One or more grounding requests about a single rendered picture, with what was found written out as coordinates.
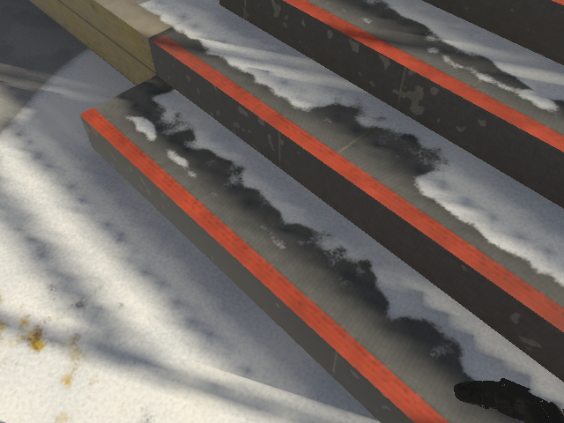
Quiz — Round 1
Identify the robot right hand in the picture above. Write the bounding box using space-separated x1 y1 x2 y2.
454 378 564 423

